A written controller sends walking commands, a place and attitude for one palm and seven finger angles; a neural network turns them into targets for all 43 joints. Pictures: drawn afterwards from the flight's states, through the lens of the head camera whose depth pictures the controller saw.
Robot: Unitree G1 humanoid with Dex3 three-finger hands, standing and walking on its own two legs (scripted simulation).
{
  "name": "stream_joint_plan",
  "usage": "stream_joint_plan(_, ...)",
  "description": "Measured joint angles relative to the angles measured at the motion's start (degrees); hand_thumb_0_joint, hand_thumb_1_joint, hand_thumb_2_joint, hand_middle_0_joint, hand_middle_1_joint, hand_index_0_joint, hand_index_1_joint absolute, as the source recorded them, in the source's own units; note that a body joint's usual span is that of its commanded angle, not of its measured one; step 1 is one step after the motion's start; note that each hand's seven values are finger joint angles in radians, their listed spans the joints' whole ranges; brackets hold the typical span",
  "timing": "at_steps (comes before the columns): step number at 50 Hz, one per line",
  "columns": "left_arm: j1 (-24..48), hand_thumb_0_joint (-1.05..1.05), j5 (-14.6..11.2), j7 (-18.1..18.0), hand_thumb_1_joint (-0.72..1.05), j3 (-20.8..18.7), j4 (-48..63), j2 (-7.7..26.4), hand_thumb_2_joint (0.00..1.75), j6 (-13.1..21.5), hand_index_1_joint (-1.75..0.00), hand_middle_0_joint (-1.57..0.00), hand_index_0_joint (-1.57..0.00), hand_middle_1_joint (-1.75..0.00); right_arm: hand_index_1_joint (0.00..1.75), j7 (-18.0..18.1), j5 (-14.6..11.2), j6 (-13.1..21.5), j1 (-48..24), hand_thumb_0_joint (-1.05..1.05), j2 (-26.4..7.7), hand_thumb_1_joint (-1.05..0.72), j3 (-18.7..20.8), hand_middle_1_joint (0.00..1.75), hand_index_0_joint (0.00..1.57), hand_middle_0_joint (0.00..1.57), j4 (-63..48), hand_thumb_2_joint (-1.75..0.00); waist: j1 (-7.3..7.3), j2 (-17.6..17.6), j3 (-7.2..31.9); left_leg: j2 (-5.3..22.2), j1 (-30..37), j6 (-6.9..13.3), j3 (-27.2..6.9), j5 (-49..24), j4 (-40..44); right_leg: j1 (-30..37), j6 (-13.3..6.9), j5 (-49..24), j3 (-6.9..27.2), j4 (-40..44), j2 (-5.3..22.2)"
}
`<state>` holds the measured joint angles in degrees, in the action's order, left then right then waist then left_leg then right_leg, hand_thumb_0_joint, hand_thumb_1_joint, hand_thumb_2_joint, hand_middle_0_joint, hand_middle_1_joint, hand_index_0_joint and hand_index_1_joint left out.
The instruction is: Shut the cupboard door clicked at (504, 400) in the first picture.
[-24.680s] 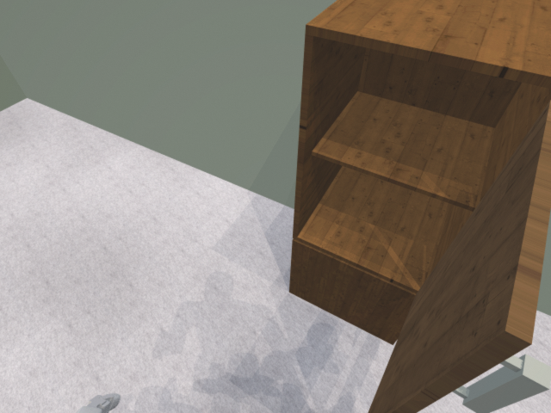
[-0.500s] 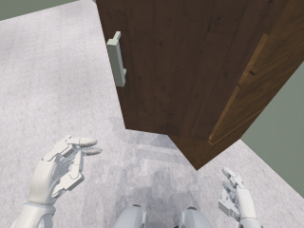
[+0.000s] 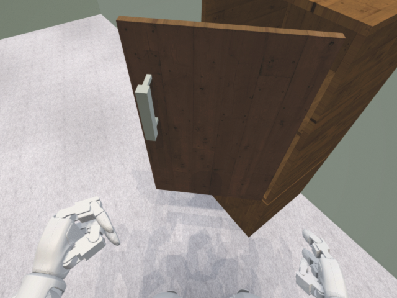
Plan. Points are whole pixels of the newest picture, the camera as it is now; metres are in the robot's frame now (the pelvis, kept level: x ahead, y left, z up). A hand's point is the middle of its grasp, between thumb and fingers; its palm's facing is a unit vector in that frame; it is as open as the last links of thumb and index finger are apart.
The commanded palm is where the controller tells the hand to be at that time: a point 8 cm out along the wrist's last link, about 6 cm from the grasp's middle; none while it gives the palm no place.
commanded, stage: raise the hand and make a fist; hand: left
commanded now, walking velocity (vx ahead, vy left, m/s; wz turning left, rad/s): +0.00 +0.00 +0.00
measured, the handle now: (149, 108) +0.47 +0.15 +0.11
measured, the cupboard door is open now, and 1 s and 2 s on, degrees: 47 47 47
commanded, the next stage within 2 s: bring the fist close to the handle in 0.78 s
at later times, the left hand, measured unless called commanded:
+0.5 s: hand (91, 210) +0.23 +0.19 +0.12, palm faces +0.00 -1.00 -0.06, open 3.1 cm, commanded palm +0.20 +0.24 +0.12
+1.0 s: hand (103, 214) +0.23 +0.17 +0.11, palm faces +0.01 -1.00 -0.07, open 3.1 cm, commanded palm +0.22 +0.22 +0.12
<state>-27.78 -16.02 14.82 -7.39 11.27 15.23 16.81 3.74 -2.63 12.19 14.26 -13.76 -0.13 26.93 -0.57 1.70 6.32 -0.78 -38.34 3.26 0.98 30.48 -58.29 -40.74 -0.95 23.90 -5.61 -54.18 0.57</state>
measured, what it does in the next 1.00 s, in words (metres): stands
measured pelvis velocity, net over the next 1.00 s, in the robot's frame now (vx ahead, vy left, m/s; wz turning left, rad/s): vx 0.00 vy -0.02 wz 0.01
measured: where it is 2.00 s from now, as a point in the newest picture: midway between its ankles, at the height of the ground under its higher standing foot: outside the picture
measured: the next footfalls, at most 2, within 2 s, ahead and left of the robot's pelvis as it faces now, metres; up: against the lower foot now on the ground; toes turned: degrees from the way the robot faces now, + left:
none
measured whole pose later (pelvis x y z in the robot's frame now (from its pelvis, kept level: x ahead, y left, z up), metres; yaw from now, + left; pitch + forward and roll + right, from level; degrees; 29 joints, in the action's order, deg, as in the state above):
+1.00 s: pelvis +0.00 -0.02 +0.03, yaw +1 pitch +5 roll -1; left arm -17.9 -16.0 13.9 -9.6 3.9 15.0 12.5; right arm 4.2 -2.5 14.5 14.9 -14.4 -2.5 31.6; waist -0.7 2.5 3.2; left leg -1.1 -27.0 2.0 0.5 25.3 -46.9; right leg -29.9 -1.9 20.2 -5.8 -44.6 0.4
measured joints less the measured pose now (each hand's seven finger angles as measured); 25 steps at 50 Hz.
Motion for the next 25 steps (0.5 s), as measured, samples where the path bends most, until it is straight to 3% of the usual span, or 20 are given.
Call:
stream_joint_plan(5,1.51,0.01,-0.91,-2.54,0.90,-2.71,0.73,-0.69,0.90,0.08,-1.35,-1.17,-1.16,-1.35,0.30,-0.59,-0.03,-0.48,0.50,0.02,0.82,-0.90,-1.36,0.30,0.20,0.20,-0.42,-0.90,-0.37,0.68,0.57,-0.20,3.03,0.05,-0.18,-0.83,2.52,3.18,0.19,-0.71,-0.09,2.53,0.07)
stream_joint_plan(13,4.60,0.01,0.78,-0.36,0.90,-0.19,-3.10,-0.18,0.90,-4.75,-1.46,-1.27,-1.26,-1.46,0.30,-0.49,0.01,-0.18,0.98,0.02,0.29,-0.90,-3.05,0.30,0.20,0.20,0.90,-0.90,-0.24,1.04,-0.76,-0.54,5.76,0.14,-0.22,-2.32,5.31,5.90,0.26,-1.96,-0.08,5.09,0.28)
stream_joint_plan(20,7.49,0.01,-0.90,-1.95,0.90,-3.75,-2.62,0.70,0.90,-2.81,-1.49,-1.30,-1.29,-1.49,0.30,-0.20,-0.14,0.90,2.16,0.02,-0.11,-0.90,-2.80,0.30,0.20,0.20,3.41,-0.90,-0.03,0.66,-1.16,-0.37,8.85,-0.24,-0.30,-3.34,7.95,8.92,-0.02,-2.84,-0.10,7.54,0.00)
stream_joint_plan(25,9.17,0.01,-1.06,-0.34,0.90,-3.63,-5.32,-0.05,0.90,-5.27,-1.50,-1.30,-1.29,-1.50,0.30,-0.26,-0.53,1.20,2.17,0.02,-1.07,-0.90,-2.31,0.30,0.20,0.20,4.24,-0.90,0.42,1.39,-1.17,-0.44,10.18,-0.28,-0.22,-4.21,9.68,10.17,-0.02,-3.61,0.01,9.12,-0.01)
